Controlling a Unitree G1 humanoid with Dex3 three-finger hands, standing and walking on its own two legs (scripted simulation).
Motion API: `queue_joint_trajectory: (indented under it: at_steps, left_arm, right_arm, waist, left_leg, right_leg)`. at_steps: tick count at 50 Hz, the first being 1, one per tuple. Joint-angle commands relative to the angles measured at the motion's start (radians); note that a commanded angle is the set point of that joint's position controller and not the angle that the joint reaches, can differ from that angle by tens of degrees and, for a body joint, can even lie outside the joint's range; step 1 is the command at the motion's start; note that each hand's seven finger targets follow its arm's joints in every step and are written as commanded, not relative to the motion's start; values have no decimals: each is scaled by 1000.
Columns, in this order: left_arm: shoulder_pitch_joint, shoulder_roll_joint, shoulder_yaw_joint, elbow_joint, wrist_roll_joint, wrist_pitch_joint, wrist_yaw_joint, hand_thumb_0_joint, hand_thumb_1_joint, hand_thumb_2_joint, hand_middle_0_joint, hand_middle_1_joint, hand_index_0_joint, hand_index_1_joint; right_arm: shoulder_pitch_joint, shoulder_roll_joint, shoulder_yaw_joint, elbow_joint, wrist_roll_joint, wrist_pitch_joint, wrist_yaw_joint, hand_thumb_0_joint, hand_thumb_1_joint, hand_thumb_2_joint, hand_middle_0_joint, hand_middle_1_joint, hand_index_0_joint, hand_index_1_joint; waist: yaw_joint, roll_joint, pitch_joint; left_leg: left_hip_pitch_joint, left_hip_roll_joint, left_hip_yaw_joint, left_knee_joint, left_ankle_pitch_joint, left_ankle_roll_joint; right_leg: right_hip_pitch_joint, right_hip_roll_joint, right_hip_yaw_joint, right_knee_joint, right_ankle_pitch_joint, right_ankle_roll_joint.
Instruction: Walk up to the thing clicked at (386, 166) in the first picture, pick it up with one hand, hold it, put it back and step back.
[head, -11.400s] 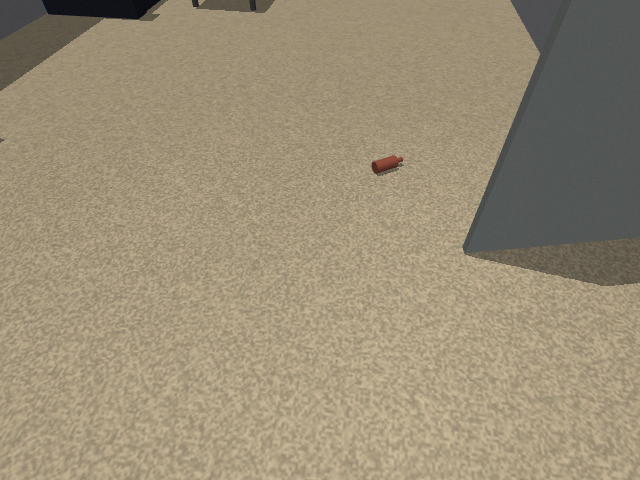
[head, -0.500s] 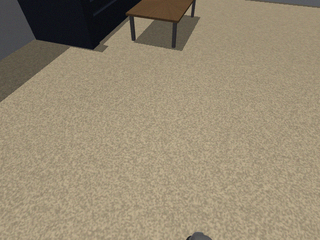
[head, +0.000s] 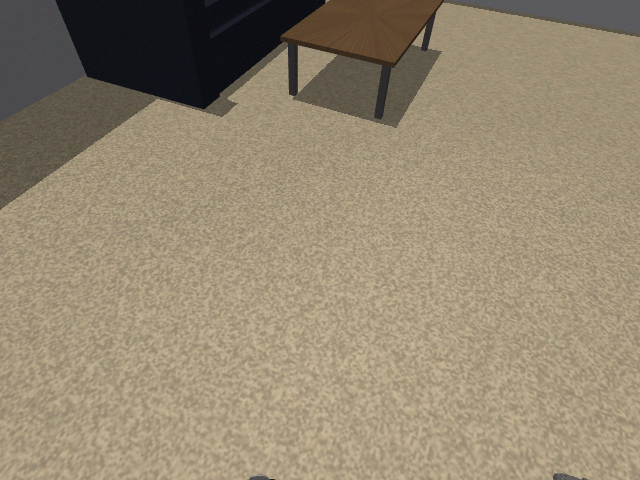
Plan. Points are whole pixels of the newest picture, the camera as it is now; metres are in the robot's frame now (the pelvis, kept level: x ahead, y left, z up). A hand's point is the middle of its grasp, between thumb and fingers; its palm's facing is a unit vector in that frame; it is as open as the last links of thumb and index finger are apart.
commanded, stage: walk up
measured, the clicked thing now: out of the picture -0.38 -0.72 -0.72
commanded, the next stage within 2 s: none
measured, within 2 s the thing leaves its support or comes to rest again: neither
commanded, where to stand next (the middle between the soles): +0.91 -0.02 m, yaw +0 degrees
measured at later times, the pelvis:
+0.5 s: pelvis +0.25 -0.04 +0.00, yaw -1 degrees
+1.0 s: pelvis +0.45 -0.03 +0.00, yaw +2 degrees
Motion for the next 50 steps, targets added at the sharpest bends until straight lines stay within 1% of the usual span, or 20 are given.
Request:
queue_joint_trajectory:
  at_steps: [1, 2, 5, 8, 13, 20, 22, 23, 24, 25, 27, 30, 37, 42, 45, 46, 47, 48, 49, 50]
  left_arm:
    - [19, 108, 25, -116, -33, -19, 31, 0, 900, 900, -200, -300, -200, -300]
    - [-9, 225, 47, -92, -26, -12, 49, 0, 900, 900, -200, -300, -200, -300]
    - [30, 224, 40, -40, -30, -14, 37, 0, 900, 900, -200, -300, -200, -300]
    - [45, 196, 41, -22, -19, 0, 16, 0, 900, 900, -200, -300, -200, -300]
    - [-85, 171, 41, -68, 0, 10, -13, 0, 900, 900, -200, -300, -200, -300]
    - [-120, 153, 56, -51, -7, 0, -17, 0, 900, 900, -200, -300, -200, -300]
    - [-3, 198, 81, -11, -4, -11, -3, 0, 900, 900, -200, -300, -200, -300]
    - [95, 251, 104, 2, 1, -21, 10, 0, 900, 900, -200, -300, -200, -300]
    - [153, 355, 125, -8, -3, -27, 21, 0, 900, 900, -200, -300, -200, -300]
    - [130, 359, 116, -15, -17, -24, 24, 0, 900, 900, -200, -300, -200, -300]
    - [14, 287, 97, -40, -31, -21, 35, 0, 900, 900, -200, -300, -200, -300]
    - [-62, 226, 73, -65, -19, -28, 35, 0, 900, 900, -200, -300, -200, -300]
    - [-18, 239, 85, -96, -8, -39, 30, 0, 900, 900, -200, -300, -200, -300]
    - [9, 243, 78, -94, -10, -30, 28, 0, 900, 900, -200, -300, -200, -300]
    - [-13, 249, 68, -104, -8, -21, 34, 0, 900, 900, -200, -300, -200, -300]
    - [16, 212, 52, -106, -7, -19, 35, 0, 900, 900, -200, -300, -200, -300]
    - [52, 152, 30, -115, -16, -16, 38, 0, 900, 900, -200, -300, -200, -300]
    - [70, 147, 36, -113, -31, -10, 43, 0, 900, 900, -200, -300, -200, -300]
    - [23, 222, 46, -92, -15, -3, 56, 0, 900, 900, -200, -300, -200, -300]
    - [33, 225, 38, -83, -20, -2, 53, 0, 900, 900, -200, -300, -200, -300]
  right_arm:
    - [307, -357, -110, -22, -24, -47, -47, 0, -900, -900, 200, 300, 200, 300]
    - [246, -366, -114, -41, 19, -45, -48, 0, -900, -900, 200, 300, 200, 300]
    - [93, -252, -65, -82, 32, -44, -63, 0, -900, -900, 200, 300, 200, 300]
    - [108, -222, -48, -82, 27, -57, -62, 0, -900, -900, 200, 300, 200, 300]
    - [110, -249, -53, -94, 22, -59, -57, 0, -900, -900, 200, 300, 200, 300]
    - [98, -253, -49, -96, 23, -41, -60, 0, -900, -900, 200, 300, 200, 300]
    - [110, -213, -31, -103, 18, -37, -65, 0, -900, -900, 200, 300, 200, 300]
    - [159, -157, -9, -103, 18, -37, -63, 0, -900, -900, 200, 300, 200, 300]
    - [187, -128, 2, -121, 28, -37, -61, 0, -900, -900, 200, 300, 200, 300]
    - [121, -216, -18, -101, 21, -27, -73, 0, -900, -900, 200, 300, 200, 300]
    - [125, -210, -19, -61, 40, -22, -73, 0, -900, -900, 200, 300, 200, 300]
    - [189, -187, -22, -21, 23, -10, -52, 0, -900, -900, 200, 300, 200, 300]
    - [36, -161, -28, -64, -1, 0, -21, 0, -900, -900, 200, 300, 200, 300]
    - [-25, -147, -26, -83, 1, -18, -16, 0, -900, -900, 200, 300, 200, 300]
    - [58, -168, -37, -62, 0, -22, -24, 0, -900, -900, 200, 300, 200, 300]
    - [149, -205, -49, -32, -2, -29, -34, 0, -900, -900, 200, 300, 200, 300]
    - [265, -283, -76, -19, -19, -34, -47, 0, -900, -900, 200, 300, 200, 300]
    - [285, -350, -91, -48, -5, -37, -55, 0, -900, -900, 200, 300, 200, 300]
    - [254, -337, -92, -53, 30, -32, -56, 0, -900, -900, 200, 300, 200, 300]
    - [188, -302, -77, -70, 32, -29, -62, 0, -900, -900, 200, 300, 200, 300]
  waist:
    - [-170, 359, -185]
    - [-161, 160, -191]
    - [-71, 84, -65]
    - [-58, 118, -65]
    - [-77, 107, 6]
    - [-49, 93, -18]
    - [20, -19, -72]
    - [63, -180, -139]
    - [66, -340, -179]
    - [79, -213, -133]
    - [24, -116, -44]
    - [-43, -174, -9]
    - [1, -126, 25]
    - [5, -111, -2]
    - [-62, -62, -16]
    - [-102, 35, -75]
    - [-152, 225, -154]
    - [-151, 280, -164]
    - [-143, 129, -130]
    - [-108, 80, -92]
  left_leg:
    - [689, 322, -694, -280, -396, 165]
    - [600, 365, -781, -339, -478, 240]
    - [421, 240, -380, -313, -237, 164]
    - [359, 192, -205, -311, 25, 152]
    - [357, 192, -140, -350, -73, 205]
    - [279, 158, -76, -212, -23, 140]
    - [178, 110, -38, 31, 29, 97]
    - [70, 22, 33, 318, -6, 65]
    - [-166, -114, 41, 573, -369, 12]
    - [-210, -76, -76, 659, -426, 12]
    - [-177, -26, -166, 661, -287, 19]
    - [-69, 4, -126, 504, -201, 3]
    - [-105, 27, -73, 170, -82, -36]
    - [47, -4, -17, 20, -10, -14]
    - [236, -45, 16, -26, -61, 13]
    - [397, -66, 6, -65, -125, 44]
    - [568, 111, -262, -139, -246, 114]
    - [671, 329, -713, -288, -329, 222]
    - [554, 353, -694, -289, -306, 259]
    - [496, 310, -542, -277, -227, 239]
  right_leg:
    - [-663, 97, 58, 650, -55, -58]
    - [-645, 36, 196, 727, -60, -77]
    - [-598, -56, 209, 652, 123, -56]
    - [-514, -68, 169, 534, 161, -23]
    - [-547, -111, 101, 271, 233, -1]
    - [-280, -39, 18, 49, 341, -35]
    - [-30, -21, 35, 18, 271, -57]
    - [121, -105, 171, -82, 104, -94]
    - [249, -391, 668, -245, 7, -207]
    - [163, -444, 781, -273, 11, -292]
    - [18, -346, 507, -254, 142, -256]
    - [-149, -239, 271, -278, 230, -214]
    - [-123, -249, 191, -324, 105, -224]
    - [-130, -230, 128, -216, 259, -199]
    - [-207, -219, 98, -66, 367, -173]
    - [-255, -153, 39, 139, 474, -144]
    - [-427, -76, -15, 448, 364, -88]
    - [-661, 86, 16, 615, -55, -50]
    - [-638, 2, 149, 692, -77, -62]
    - [-627, -23, 180, 702, -12, -62]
